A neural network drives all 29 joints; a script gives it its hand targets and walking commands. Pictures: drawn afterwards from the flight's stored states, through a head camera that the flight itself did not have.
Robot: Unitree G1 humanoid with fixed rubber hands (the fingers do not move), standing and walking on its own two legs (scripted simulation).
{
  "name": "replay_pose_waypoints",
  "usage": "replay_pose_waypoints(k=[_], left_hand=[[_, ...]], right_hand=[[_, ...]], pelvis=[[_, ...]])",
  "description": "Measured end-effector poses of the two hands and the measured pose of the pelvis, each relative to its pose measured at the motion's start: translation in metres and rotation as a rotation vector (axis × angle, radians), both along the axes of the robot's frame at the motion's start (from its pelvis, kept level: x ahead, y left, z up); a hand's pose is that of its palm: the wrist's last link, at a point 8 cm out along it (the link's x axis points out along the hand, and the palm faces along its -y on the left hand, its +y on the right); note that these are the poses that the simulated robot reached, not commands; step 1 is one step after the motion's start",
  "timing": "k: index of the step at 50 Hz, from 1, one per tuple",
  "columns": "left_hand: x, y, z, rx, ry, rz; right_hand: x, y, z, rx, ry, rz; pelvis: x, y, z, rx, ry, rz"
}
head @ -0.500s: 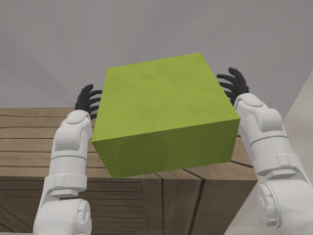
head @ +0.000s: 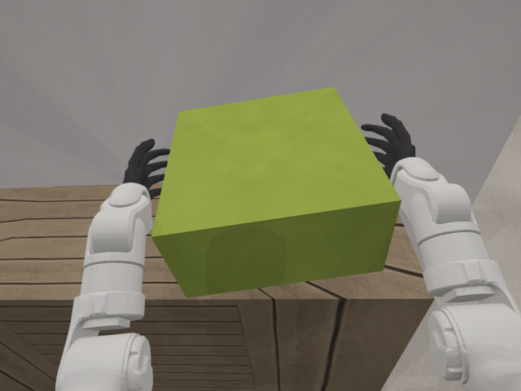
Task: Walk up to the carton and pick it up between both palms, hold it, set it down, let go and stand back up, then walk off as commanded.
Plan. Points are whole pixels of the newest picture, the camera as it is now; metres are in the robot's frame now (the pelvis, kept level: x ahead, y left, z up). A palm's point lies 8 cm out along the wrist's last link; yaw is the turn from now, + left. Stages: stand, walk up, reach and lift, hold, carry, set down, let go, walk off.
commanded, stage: hold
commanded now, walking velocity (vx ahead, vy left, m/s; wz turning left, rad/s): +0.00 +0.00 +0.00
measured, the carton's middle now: (268, 181) +0.43 +0.00 +0.14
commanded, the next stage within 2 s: set down in 1.82 s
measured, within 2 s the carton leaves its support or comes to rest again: neither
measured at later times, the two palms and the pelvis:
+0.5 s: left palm (137, 196) +0.37 +0.20 +0.17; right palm (391, 166) +0.39 -0.18 +0.18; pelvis +0.00 +0.00 +0.00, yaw +0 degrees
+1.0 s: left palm (135, 197) +0.37 +0.21 +0.17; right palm (392, 164) +0.39 -0.18 +0.19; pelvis +0.00 +0.00 +0.00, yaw +0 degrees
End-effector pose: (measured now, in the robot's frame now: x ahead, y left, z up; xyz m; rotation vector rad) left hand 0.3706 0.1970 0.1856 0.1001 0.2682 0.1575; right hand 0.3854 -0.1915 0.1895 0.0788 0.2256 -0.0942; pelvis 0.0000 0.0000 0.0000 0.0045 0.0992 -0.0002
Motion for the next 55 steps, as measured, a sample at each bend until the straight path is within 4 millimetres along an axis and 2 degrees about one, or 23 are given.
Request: replay_pose_waypoints(k=[12, 21, 32, 55], left_hand=[[-0.005, 0.004, -0.007, -0.028, 0.006, 0.003], [-0.002, 0.007, -0.015, -0.03, 0.031, 0.01], [0.004, 0.006, -0.004, -0.005, -0.006, 0.004], [-0.003, 0.008, -0.013, -0.024, 0.014, 0.007]], right_hand=[[-0.003, 0.004, 0.006, -0.034, 0.006, 0.006], [0.003, 0.008, -0.005, -0.023, 0.034, 0.011], [0.005, 0.006, -0.002, -0.009, -0.005, 0.005], [0.001, 0.008, -0.001, -0.024, 0.013, 0.007]], pelvis=[[-0.003, -0.004, 0.0, 0.005, -0.005, 0.0], [0.0, -0.003, 0.001, 0.004, -0.002, 0.0], [0.005, 0.0, 0.001, 0.0, 0.002, 0.001], [0.002, 0.0, 0.001, 0.0, -0.004, 0.001]])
